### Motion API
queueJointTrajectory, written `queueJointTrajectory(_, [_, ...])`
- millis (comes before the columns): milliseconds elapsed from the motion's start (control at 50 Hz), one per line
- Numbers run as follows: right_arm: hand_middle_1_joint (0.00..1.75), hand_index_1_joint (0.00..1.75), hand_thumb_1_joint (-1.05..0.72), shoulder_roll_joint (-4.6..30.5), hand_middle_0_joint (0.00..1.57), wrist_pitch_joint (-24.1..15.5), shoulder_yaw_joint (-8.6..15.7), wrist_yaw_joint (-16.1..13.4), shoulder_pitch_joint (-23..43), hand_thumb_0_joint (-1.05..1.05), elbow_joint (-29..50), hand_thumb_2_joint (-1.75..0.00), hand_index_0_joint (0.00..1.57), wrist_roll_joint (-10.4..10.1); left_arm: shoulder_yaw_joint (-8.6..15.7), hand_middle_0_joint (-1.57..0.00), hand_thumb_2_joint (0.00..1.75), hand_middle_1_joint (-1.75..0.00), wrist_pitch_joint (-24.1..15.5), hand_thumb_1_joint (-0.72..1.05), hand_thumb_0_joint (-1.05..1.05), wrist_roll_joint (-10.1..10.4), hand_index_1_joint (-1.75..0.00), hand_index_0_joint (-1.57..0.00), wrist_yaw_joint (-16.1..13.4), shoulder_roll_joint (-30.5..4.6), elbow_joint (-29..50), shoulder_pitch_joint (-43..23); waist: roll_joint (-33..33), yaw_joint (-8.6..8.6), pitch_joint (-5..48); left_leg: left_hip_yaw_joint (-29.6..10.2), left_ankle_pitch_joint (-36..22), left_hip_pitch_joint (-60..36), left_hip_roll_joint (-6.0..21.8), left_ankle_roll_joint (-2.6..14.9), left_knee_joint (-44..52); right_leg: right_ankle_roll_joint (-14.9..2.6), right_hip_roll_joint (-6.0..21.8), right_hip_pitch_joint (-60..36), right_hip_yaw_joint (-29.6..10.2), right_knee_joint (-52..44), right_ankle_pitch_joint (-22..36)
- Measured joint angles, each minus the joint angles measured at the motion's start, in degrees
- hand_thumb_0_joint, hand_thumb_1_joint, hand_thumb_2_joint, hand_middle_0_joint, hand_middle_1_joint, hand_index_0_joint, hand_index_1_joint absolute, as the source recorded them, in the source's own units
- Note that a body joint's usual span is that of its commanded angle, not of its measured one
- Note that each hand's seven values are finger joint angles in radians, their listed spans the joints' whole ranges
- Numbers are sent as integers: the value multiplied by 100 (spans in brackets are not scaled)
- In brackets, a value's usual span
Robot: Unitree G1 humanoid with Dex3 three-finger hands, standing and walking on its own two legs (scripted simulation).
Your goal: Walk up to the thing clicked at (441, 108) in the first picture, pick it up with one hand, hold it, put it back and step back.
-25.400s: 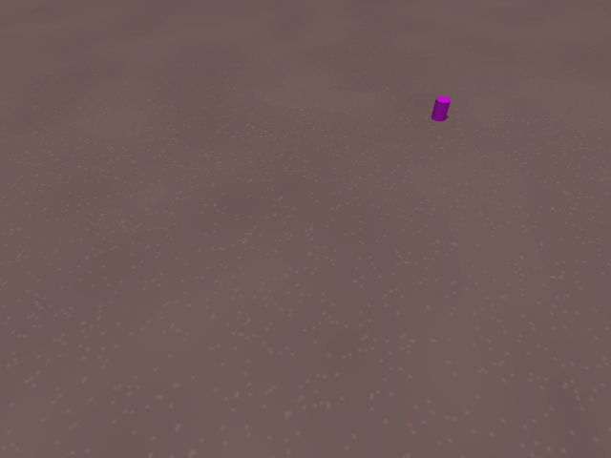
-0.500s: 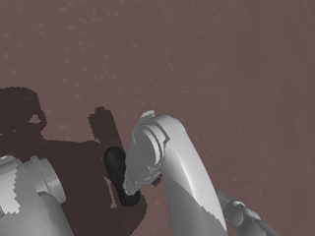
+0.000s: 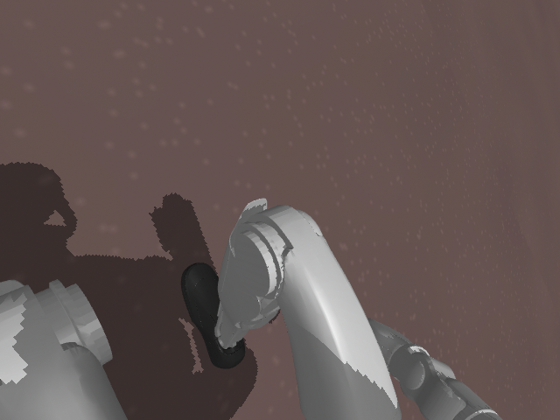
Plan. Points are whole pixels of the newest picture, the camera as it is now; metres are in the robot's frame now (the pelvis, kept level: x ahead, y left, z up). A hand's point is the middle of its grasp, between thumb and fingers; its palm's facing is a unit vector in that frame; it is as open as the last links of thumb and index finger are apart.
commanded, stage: open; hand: left
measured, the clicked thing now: out of the picture +0.50 +0.26 -0.26
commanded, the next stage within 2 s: withdraw in 0.06 s
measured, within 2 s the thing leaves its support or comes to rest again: neither
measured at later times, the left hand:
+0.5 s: hand out of the picture +0.52 +0.31 -0.16, palm faces +0.39 -0.92 -0.03, open 17.4 cm
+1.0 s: hand out of the picture +0.48 +0.43 -0.09, palm faces +0.44 -0.84 -0.31, open 17.0 cm
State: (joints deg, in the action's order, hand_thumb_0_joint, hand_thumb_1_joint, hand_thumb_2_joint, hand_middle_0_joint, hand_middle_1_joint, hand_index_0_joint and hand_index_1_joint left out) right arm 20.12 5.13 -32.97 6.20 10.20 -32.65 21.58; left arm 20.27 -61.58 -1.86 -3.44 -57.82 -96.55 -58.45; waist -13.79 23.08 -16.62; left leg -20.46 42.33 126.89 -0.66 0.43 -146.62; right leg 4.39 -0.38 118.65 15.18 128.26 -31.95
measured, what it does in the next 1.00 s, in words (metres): stands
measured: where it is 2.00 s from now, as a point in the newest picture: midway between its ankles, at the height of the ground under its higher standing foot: (158, 384)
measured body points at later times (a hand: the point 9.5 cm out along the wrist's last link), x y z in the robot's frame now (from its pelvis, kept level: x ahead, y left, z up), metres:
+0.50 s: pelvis +0.00 +0.00 +0.00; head +0.28 +0.18 +0.30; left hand +0.49 +0.36 -0.15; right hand +0.12 -0.26 -0.04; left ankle +0.07 +0.11 -0.29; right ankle +0.16 -0.13 -0.29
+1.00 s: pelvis +0.01 +0.00 +0.01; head +0.25 +0.16 +0.36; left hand +0.45 +0.47 -0.07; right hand +0.09 -0.26 -0.05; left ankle +0.07 +0.11 -0.29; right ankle +0.16 -0.12 -0.29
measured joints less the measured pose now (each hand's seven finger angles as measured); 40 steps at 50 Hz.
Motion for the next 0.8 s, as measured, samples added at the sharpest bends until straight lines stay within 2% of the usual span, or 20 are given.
queueJointTrajectory(80, [30, 30, -92, -7, 20, 50, -29, 1, -65, 0, 55, -90, 20, -17, 40, -53, 37, -49, 68, -47, -1, -36, -51, -56, -11, -41, -48, -17, 39, 35, -2, 23, -14, 8, 20, 14, 36, 6, -10, 16, -16, -32, 19])
queueJointTrajectory(180, [30, 30, -92, 4, 20, 69, -62, 12, -162, 0, 68, -90, 20, -36, 114, -42, 27, -36, 93, -54, -1, 23, -38, -43, -25, -75, -54, -5, 50, 43, -17, 34, -16, 9, 32, 2, 64, -4, -12, 39, -25, -42, 26])
queueJointTrajectory(300, [30, 30, -91, 25, 21, 81, -69, 9, -212, 0, 43, -90, 20, -75, 116, -26, 19, -23, 72, -57, -1, 29, -24, -26, 82, -123, -1, 34, 24, 45, -12, 34, -1, 28, 31, -15, 60, -17, -7, 78, -27, -21, 13])
queueJointTrajectory(400, [30, 30, -90, 59, 21, 118, -56, -38, -224, 0, 115, -90, 20, -144, 362, -15, 15, -15, 160, -59, -1, 55, -15, -15, 226, -220, 190, 94, -24, 29, -47, 35, 26, 21, 50, -14, 36, -17, -22, 88, -33, 0, 6])
queueJointTrajectory(500, [30, 30, -90, 73, 20, 197, 68, -94, -350, 0, 188, -90, 20, -225, 795, -10, 11, -10, 472, -60, -1, 6, -10, -10, 396, -292, 922, 86, -53, -68, -56, 109, 27, 13, 77, -9, 45, -27, -23, 116, -92, 31, 6])
queueJointTrajectory(560, [30, 30, -91, 73, 20, 273, 179, -132, -459, 0, 188, -90, 20, -318, 899, -9, 10, -8, 749, -60, -1, -52, -9, -8, 586, -436, 1272, 37, 30, -116, 39, 164, 10, 41, 75, -5, 74, -40, -5, 158, -132, 41, -1])
queueJointTrajectory(600, [30, 30, -91, 85, 20, 331, 263, -170, -544, 0, 197, -90, 20, -406, 880, -8, 9, -7, 970, -60, -1, -36, -8, -8, 757, -555, 1352, 25, 139, -143, 130, 216, -8, 72, 72, 13, 103, -41, 11, 191, -168, 42, -7])
queueJointTrajectory(700, [30, 30, -90, 150, 20, 387, 432, -247, -727, 0, 254, -90, 20, -655, 626, -8, 6, -7, 1563, -60, -1, 184, -7, -8, 1219, -655, 1190, -6, 430, -236, 322, 387, -79, 136, 79, 108, 205, -17, 42, 251, -289, 8, -1])
queueJointTrajectory(740, [30, 30, -90, 97, 20, 426, 582, -238, -792, 0, 251, -90, 20, -772, 586, -7, 6, -6, 1842, -59, -1, -142, -6, -7, 1161, -652, 997, -62, 495, -271, 394, 462, -113, 156, 98, 139, 260, -27, 43, 283, -343, -18, 18])
queueJointTrajectory(800, [30, 30, -90, -2, 20, 539, 739, -216, -881, 0, 263, -91, 20, -921, 559, -7, 7, -6, 2396, -58, -1, -498, -6, -7, 1019, -599, 814, -94, 540, -291, 501, 570, -165, 180, 126, 178, 356, -33, 45, 332, -422, -66, 50])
